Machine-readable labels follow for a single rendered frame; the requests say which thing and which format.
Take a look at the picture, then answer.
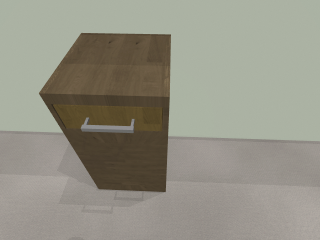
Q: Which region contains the handle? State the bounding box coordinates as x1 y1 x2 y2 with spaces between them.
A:
81 117 135 133

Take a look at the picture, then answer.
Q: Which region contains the cabinet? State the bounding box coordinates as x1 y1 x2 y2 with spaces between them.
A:
39 33 171 192

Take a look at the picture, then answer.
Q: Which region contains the drawer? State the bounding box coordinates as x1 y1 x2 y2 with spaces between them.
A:
53 104 163 131

